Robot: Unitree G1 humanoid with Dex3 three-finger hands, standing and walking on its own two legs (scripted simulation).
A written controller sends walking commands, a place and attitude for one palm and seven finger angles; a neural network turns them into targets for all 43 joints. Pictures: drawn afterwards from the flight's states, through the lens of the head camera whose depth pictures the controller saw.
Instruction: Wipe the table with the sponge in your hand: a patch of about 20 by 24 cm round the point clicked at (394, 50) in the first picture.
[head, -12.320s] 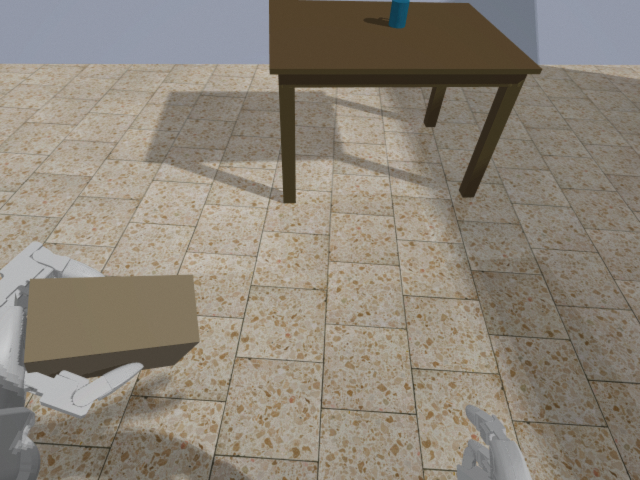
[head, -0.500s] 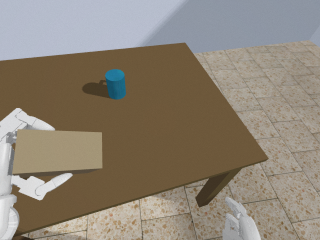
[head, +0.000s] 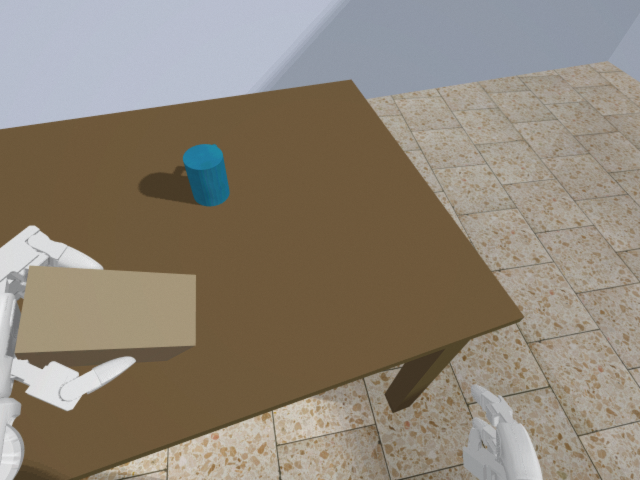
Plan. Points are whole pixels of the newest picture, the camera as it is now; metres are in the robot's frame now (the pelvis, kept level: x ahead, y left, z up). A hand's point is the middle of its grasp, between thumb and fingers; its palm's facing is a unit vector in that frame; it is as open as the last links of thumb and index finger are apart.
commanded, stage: look again from close up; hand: left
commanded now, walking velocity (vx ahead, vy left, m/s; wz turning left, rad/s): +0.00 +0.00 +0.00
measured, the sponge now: (135, 321) +0.24 +0.21 +0.12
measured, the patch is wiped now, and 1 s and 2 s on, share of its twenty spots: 0.00 0.00 0.00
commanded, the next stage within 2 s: turn the palm down, sponge in hand in 0.28 s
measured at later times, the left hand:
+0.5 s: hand (26, 281) +0.23 +0.28 +0.18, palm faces +0.41 -0.74 -0.52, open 10.8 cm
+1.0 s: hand (74, 347) +0.20 +0.25 +0.13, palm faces +0.27 -0.56 -0.78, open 10.8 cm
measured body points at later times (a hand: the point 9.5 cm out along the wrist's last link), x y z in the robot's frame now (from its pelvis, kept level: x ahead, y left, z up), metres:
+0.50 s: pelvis -0.02 -0.01 -0.01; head +0.00 +0.00 +0.44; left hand +0.21 +0.31 +0.21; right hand +0.18 -0.23 -0.08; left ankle +0.02 +0.10 -0.74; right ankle +0.00 -0.13 -0.74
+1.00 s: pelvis -0.02 -0.04 -0.01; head -0.02 -0.08 +0.44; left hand +0.18 +0.27 +0.17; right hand +0.19 -0.25 -0.10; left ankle +0.02 +0.10 -0.74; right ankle +0.00 -0.13 -0.74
